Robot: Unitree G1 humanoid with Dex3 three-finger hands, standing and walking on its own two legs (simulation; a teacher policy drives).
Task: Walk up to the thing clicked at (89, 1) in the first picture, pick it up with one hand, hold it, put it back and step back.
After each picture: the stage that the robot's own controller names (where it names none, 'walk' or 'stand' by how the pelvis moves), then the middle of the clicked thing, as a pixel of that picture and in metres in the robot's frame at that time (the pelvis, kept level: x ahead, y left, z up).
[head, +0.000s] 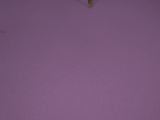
stand; out of the picture +2.23 -0.09 -0.65
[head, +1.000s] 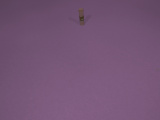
walk; (81, 17) +2.09 +0.16 -0.63
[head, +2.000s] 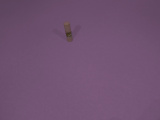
walk; (68, 32) +1.44 +0.31 -0.65
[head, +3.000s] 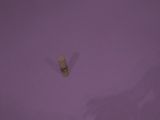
walk; (63, 66) +0.93 +0.28 -0.65
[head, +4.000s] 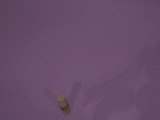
walk; (63, 104) +0.57 +0.26 -0.65
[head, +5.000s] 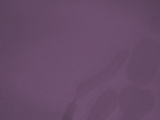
stand; out of the picture +0.40 +0.21 -0.64
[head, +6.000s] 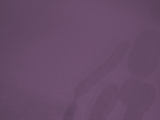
walk; out of the picture +0.37 +0.21 -0.66
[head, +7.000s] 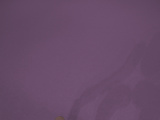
walk; out of the picture +0.42 +0.25 -0.65
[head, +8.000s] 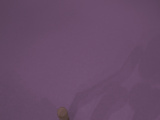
walk; (64, 118) +0.45 +0.21 -0.65
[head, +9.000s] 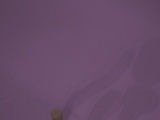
stand; out of the picture +0.44 +0.19 -0.63
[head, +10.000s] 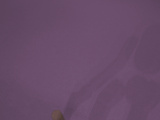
stand; out of the picture +0.41 +0.24 -0.64
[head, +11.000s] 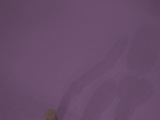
stand; out of the picture +0.40 +0.21 -0.63
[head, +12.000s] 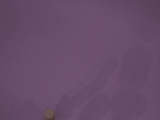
walk; out of the picture +0.47 +0.21 -0.65
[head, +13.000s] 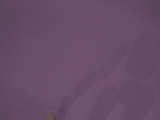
stand; out of the picture +0.43 +0.25 -0.66
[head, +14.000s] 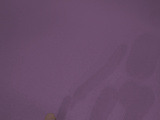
stand; out of the picture +0.43 +0.25 -0.66
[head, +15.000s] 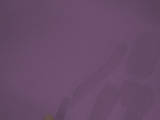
stand; out of the picture +0.42 +0.26 -0.66
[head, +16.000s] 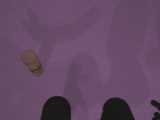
go down; (33, 64) +0.47 +0.27 -0.39
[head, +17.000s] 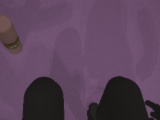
go down; (9, 37) +0.50 +0.30 -0.25
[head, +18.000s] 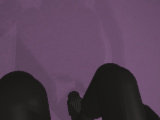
close in; out of the picture +0.47 +0.34 -0.19
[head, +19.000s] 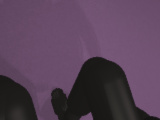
close; out of the picture +0.46 +0.36 -0.17
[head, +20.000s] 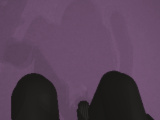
lift; out of the picture +0.38 +0.31 -0.10
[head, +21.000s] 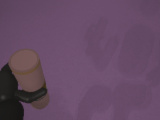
lift; (33, 84) +0.32 +0.18 +0.04
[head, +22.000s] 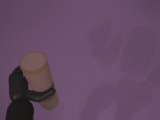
hold; (42, 85) +0.32 +0.15 +0.03
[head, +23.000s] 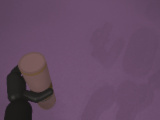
hold; (41, 85) +0.32 +0.16 +0.03
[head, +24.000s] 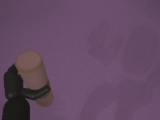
crouch; (38, 83) +0.33 +0.17 +0.02
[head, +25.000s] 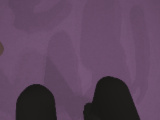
crouch; out of the picture +0.47 +0.28 -0.06
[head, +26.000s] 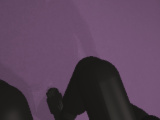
lower; out of the picture +0.44 +0.35 -0.17
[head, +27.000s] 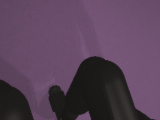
lower; out of the picture +0.45 +0.37 -0.17
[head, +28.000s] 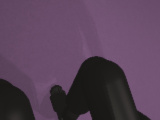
lower; out of the picture +0.45 +0.36 -0.17
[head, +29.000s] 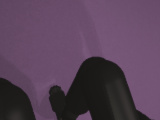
lower; out of the picture +0.45 +0.35 -0.17
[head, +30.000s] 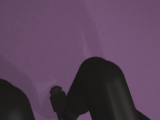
draw back; out of the picture +0.46 +0.35 -0.17
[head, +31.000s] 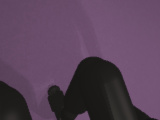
withdraw; out of the picture +0.45 +0.35 -0.18
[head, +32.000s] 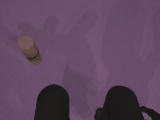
walk; (31, 52) +0.49 +0.27 -0.33
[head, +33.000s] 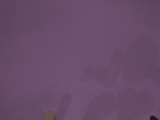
stand; out of the picture +0.42 +0.23 -0.60
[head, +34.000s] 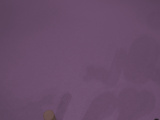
stand; out of the picture +0.43 +0.24 -0.60
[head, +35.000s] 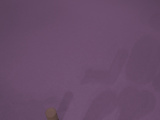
stand; (53, 119) +0.44 +0.23 -0.61
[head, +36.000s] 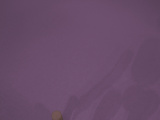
stand; out of the picture +0.46 +0.22 -0.65
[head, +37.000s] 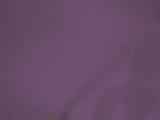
stand; out of the picture +0.41 +0.24 -0.66
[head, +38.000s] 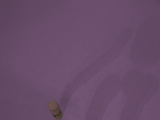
walk; (55, 111) +0.43 +0.24 -0.65
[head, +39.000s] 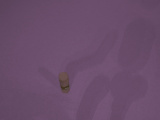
walk; (64, 83) +0.59 +0.15 -0.63
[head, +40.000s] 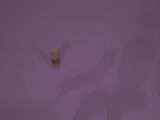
walk; (55, 58) +0.85 +0.21 -0.64
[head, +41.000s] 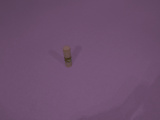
walk; (67, 56) +1.06 +0.23 -0.64
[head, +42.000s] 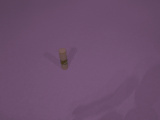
stand; (63, 59) +1.04 +0.21 -0.66
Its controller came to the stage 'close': yes
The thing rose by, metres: 0.68
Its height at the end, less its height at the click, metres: +0.00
